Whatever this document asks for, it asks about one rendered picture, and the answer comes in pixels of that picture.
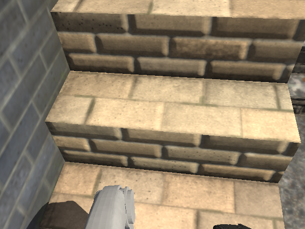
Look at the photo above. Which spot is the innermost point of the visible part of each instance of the robot left thigh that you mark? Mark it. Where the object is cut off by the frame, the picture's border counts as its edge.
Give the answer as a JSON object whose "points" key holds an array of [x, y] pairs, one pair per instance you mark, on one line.
{"points": [[112, 208]]}

